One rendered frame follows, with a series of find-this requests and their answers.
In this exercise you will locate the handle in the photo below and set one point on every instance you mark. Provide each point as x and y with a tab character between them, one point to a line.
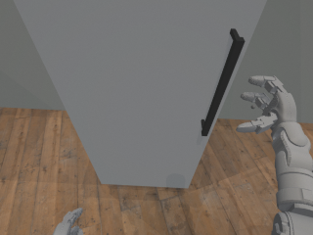
234	54

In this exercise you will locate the right robot forearm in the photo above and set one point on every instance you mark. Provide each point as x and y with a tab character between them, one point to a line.
294	169

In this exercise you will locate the left robot hand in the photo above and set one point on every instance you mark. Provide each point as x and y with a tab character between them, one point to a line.
64	227

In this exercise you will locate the robot right upper arm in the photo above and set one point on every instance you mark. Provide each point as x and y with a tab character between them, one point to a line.
290	223

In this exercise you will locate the right robot hand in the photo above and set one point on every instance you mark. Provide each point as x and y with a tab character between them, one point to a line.
282	105

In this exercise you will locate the fridge door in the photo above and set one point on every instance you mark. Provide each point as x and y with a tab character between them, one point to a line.
136	77

